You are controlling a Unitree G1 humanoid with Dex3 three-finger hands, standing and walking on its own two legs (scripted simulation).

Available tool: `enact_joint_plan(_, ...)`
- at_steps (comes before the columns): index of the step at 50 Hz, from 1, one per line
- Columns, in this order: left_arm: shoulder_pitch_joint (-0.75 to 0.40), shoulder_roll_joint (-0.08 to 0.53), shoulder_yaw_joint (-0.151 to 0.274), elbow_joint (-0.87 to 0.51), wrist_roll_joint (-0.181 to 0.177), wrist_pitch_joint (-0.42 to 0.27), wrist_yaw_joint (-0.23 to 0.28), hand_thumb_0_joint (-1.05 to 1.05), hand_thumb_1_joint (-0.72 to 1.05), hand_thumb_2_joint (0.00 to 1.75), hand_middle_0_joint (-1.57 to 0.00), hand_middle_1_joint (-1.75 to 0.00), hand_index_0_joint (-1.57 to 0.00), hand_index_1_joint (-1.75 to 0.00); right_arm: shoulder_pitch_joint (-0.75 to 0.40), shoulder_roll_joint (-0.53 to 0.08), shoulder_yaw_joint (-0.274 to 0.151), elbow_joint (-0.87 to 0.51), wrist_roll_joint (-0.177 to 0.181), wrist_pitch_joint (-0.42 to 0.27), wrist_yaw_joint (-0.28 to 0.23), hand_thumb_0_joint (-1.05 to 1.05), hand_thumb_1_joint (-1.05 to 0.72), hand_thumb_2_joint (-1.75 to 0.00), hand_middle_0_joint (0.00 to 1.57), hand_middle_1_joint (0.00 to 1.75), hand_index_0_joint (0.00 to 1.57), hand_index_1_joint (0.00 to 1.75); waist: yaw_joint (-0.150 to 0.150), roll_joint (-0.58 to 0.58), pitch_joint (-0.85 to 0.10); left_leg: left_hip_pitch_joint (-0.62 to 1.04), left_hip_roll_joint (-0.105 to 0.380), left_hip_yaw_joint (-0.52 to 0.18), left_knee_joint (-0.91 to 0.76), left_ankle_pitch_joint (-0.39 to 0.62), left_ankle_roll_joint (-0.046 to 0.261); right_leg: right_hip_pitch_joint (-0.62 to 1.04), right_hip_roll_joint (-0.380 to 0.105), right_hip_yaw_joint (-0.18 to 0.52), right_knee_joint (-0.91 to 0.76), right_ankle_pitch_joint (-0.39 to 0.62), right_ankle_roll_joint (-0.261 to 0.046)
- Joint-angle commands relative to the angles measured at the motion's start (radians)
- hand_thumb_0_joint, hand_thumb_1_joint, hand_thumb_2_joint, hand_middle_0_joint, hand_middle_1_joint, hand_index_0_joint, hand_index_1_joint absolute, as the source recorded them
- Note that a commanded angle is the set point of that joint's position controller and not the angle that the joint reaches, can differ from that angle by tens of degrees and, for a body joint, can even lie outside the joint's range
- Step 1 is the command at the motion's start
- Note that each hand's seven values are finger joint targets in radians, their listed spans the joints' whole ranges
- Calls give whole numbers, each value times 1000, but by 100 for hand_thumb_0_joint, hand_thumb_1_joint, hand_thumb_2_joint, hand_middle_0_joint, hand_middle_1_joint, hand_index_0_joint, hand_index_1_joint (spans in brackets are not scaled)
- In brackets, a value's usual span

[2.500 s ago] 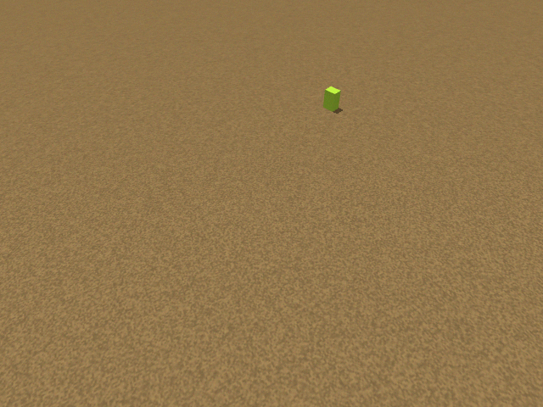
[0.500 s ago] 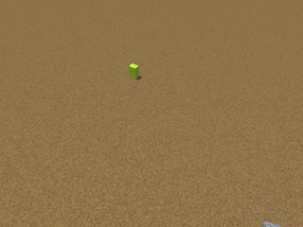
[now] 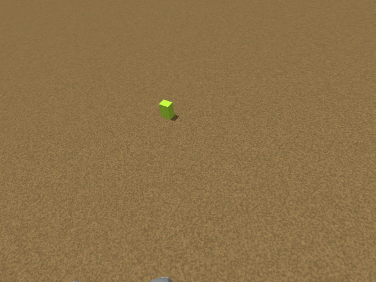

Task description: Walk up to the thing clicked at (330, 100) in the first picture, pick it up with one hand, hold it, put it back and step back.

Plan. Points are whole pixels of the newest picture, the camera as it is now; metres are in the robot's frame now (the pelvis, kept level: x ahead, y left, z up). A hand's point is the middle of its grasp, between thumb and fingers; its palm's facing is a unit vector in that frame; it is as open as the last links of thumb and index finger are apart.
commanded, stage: walk up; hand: left
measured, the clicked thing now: (166, 109) +1.45 +0.28 -0.71
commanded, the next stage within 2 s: none
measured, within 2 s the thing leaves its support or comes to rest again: neither
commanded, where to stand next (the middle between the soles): +1.15 +0.06 m, yaw +0 degrees
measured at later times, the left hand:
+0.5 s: hand (92, 211) +0.35 +0.33 -0.14, palm faces -0.07 -0.94 -0.33, open 7.4 cm
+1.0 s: hand (122, 144) +0.59 +0.28 -0.12, palm faces +0.01 -0.92 -0.39, open 7.4 cm
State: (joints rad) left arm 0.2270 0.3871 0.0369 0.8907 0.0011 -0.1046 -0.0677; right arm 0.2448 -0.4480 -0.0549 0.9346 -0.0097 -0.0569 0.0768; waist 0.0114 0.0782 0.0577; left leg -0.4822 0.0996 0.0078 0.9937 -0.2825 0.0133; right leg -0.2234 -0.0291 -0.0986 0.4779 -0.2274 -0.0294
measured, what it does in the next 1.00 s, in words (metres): walks ahead: left foot, then right foot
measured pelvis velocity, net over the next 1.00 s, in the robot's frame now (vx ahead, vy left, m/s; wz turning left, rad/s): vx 0.52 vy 0.01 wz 0.03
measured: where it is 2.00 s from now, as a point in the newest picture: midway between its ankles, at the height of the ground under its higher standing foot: (196, 163)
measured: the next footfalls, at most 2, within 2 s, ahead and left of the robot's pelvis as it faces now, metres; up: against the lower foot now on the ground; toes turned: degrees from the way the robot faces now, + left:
left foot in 0.22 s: +0.31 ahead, +0.16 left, +0.00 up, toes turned +7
right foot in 0.70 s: +0.56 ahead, -0.09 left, +0.00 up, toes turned -6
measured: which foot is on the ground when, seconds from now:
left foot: up 0.00-0.20, down 0.22-0.72, up 0.74-1.00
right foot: down 0.00-0.24, up 0.26-0.68, down 0.70-1.00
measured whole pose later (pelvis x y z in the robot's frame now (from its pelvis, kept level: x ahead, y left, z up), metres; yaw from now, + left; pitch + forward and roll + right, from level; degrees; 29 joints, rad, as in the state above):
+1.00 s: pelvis +0.52 +0.01 +0.00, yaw +2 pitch -2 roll +0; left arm 0.26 0.38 0.05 0.87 0.01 -0.10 -0.05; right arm 0.27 -0.44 -0.06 0.91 -0.02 -0.04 0.08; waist 0.01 0.06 0.08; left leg -0.52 0.09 -0.02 0.84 -0.22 -0.01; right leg -0.16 -0.01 -0.13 0.42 -0.23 -0.05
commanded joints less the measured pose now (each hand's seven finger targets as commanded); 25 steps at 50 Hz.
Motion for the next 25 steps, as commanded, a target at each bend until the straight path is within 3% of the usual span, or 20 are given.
enact_joint_plan(1, 19, 319, 97, -65, 0, -29, 26, 0, 90, 90, -20, -30, -20, -30, -48, -160, -56, -84, -10, -20, 14, 0, -90, -90, 20, 30, 20, 30, 27, -202, -13, -89, 38, 2, -212, 76, -28, 48, -241, 184, -287, -74, -198)
enact_joint_plan(2, 31, 315, 96, -62, 0, -29, 24, 0, 90, 90, -20, -30, -20, -30, -90, -156, -57, -96, -11, -22, 20, 0, -90, -90, 20, 30, 20, 30, 36, -191, 4, -80, 31, 18, -266, 126, -26, 43, -226, 167, -293, -64, -184)
enact_joint_plan(5, -1, 332, 99, -70, 7, -29, 20, 0, 90, 90, -20, -30, -20, -30, -123, -146, -63, -109, -4, -29, 33, 0, -90, -90, 20, 30, 20, 30, 20, -183, -10, 55, 16, 39, -388, 228, -5, 21, -225, 122, -272, -48, -155)
enact_joint_plan(8, 14, 342, 97, -56, 6, -18, 22, 0, 90, 90, -20, -30, -20, -30, -111, -153, -78, -103, -3, -28, 33, 0, -90, -90, 20, 30, 20, 30, 6, -163, -5, 177, -15, 80, -417, 191, 14, -11, -237, 104, -201, -22, -146)
enact_joint_plan(9, -16, 342, 96, -61, 11, -17, 25, 0, 90, 90, -20, -30, -20, -30, -29, -167, -86, -82, -4, -27, 28, 0, -90, -90, 20, 30, 20, 30, -49, -133, -32, 277, -29, 81, -431, 175, 29, -18, -230, 90, -107, 103, -127)
enact_joint_plan(10, 18, 303, 80, -56, 7, -13, 28, 0, 90, 90, -20, -30, -20, -30, 58, -200, -98, -53, -12, -32, 17, 0, -90, -90, 20, 30, 20, 30, -82, -42, -86, 420, -61, 91, -455, 103, 53, -51, -170, 27, 106, 231, -103)
enact_joint_plan(11, 61, 235, 52, -59, 5, -6, 31, 0, 90, 90, -20, -30, -20, -30, 211, -267, -126, -17, -32, -39, 1, 0, -90, -90, 20, 30, 20, 30, -151, 127, -177, 621, 47, -103, -522, -83, 118, -209, -98, -9, 445, 166, -60)
enact_joint_plan(12, 121, 164, 33, -76, -16, -3, 32, 0, 90, 90, -20, -30, -20, -30, 227, -348, -140, -52, -32, -48, -15, 0, -90, -90, 20, 30, 20, 30, -128, 295, -223, 762, 302, -594, -671, -217, 189, -465, 66, 43, 697, -277, -12)
enact_joint_plan(13, 83, 280, 49, -58, -11, 2, 49, 0, 90, 90, -20, -30, -20, -30, 188, -371, -150, -72, 15, -46, -18, 0, -90, -90, 20, 30, 20, 30, -134, 129, -242, 703, 356, -701, -748, -223, 248, -482, 20, 167, 760, -268, -34)
enact_joint_plan(14, 55, 302, 41, -41, -11, -1, 49, 0, 90, 90, -20, -30, -20, -30, 120, -316, -133, -80, 26, -45, -27, 0, -90, -90, 20, 30, 20, 30, -104, 9, -169, 624, 308, -534, -727, -108, 223, -488, -17, 210, 781, -178, -33)
enact_joint_plan(15, 82, 283, 41, -26, -20, -4, 45, 0, 90, 90, -20, -30, -20, -30, 74, -271, -107, -96, 26, -47, -33, 0, -90, -90, 20, 30, 20, 30, -66, -7, -114, 550, 257, -380, -712, 46, 180, -453, -46, 219, 736, -108, -25)
enact_joint_plan(16, 105, 277, 45, -9, -24, -2, 42, 0, 90, 90, -20, -30, -20, -30, 52, -236, -91, -99, 22, -49, -37, 0, -90, -90, 20, 30, 20, 30, -41, 14, -91, 498, 220, -279, -706, 177, 157, -411, -72, 205, 674, -78, -19)
enact_joint_plan(17, 111, 270, 47, 4, -23, 5, 37, 0, 90, 90, -20, -30, -20, -30, 44, -212, -79, -99, 22, -52, -38, 0, -90, -90, 20, 30, 20, 30, -32, 37, -73, 442, 202, -203, -713, 287, 167, -378, -81, 182, 646, -71, -11)
enact_joint_plan(19, 131, 252, 46, 7, -13, 18, 24, 0, 90, 90, -20, -30, -20, -30, 27, -205, -74, -117, 17, -61, -38, 0, -90, -90, 20, 30, 20, 30, -10, 41, -76, 413, 188, -128, -726, 334, 184, -338, -93, 163, 591, -49, 14)
enact_joint_plan(22, 46, 238, 50, -24, -5, 32, 2, 0, 90, 90, -20, -30, -20, -30, 19, -223, -76, -127, 13, -70, -35, 0, -90, -90, 20, 30, 20, 30, -13, 52, 12, 336, 177, -82, -810, 184, 191, -362, -115, 127, 441, 20, 35)
enact_joint_plan(25, -36, 226, 55, -49, 5, 34, -14, 0, 90, 90, -20, -30, -20, -30, 25, -230, -79, -133, 14, -69, -28, 0, -90, -90, 20, 30, 20, 30, -32, 32, 30, 352, 154, -47, -821, 111, 196, -357, -113, 78, 272, 99, 30)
